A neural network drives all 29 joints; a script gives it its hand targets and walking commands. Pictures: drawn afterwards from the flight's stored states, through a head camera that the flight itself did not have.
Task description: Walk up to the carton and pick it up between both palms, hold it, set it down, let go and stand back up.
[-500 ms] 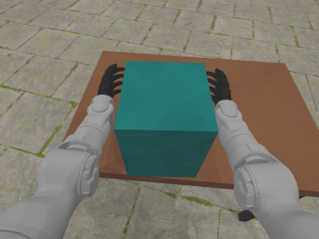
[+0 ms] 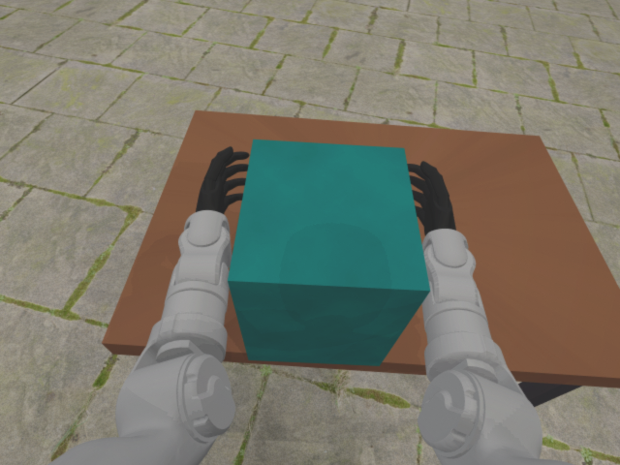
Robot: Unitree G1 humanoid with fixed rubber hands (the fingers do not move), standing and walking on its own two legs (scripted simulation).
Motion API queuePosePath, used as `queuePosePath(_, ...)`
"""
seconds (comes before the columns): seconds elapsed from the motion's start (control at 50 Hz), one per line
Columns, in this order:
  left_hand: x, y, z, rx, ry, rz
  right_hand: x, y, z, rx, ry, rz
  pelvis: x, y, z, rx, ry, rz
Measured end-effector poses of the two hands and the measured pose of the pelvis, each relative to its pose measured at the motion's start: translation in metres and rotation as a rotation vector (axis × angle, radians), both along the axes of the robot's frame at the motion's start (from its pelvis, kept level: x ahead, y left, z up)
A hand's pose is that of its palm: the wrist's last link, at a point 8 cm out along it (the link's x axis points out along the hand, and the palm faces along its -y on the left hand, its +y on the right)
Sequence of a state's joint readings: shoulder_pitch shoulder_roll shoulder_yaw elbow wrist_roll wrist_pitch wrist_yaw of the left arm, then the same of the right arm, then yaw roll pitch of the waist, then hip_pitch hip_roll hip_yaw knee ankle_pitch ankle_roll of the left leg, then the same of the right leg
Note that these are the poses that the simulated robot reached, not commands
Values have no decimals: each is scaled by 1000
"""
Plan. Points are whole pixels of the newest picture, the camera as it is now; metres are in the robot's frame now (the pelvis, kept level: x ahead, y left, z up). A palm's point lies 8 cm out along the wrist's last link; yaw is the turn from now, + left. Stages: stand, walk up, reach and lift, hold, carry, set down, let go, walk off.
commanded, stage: reach and lift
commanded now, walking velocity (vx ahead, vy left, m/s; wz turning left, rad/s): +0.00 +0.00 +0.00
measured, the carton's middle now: (321, 261) +0.38 -0.01 +0.03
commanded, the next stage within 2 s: none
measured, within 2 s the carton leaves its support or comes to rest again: leaves its support in 1.48 s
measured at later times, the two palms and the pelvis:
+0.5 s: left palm (206, 210) +0.41 +0.14 +0.09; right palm (428, 224) +0.40 -0.15 +0.09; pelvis +0.01 +0.01 +0.00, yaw +0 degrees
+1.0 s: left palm (200, 215) +0.41 +0.15 +0.09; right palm (423, 227) +0.40 -0.15 +0.09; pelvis +0.00 +0.01 +0.00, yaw +1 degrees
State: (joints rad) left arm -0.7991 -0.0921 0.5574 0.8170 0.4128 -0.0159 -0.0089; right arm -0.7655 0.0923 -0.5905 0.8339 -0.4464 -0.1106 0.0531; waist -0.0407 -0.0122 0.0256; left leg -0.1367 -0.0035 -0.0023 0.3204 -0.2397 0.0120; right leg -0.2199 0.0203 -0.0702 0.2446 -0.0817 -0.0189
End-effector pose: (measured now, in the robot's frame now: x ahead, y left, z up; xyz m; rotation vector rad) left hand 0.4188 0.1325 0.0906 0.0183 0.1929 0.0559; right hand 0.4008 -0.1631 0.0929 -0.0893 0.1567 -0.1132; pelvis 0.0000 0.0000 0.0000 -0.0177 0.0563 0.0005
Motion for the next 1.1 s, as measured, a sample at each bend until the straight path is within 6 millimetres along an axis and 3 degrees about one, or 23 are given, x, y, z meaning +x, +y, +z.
queuePosePath(0.28,1,3,-1,3,23,13,2,4,-2,13,9,2,10,9,-1,-14,-18,-15)
queuePosePath(1.1,-12,16,-2,5,38,33,-5,17,-5,32,11,13,5,6,0,-11,-32,20)
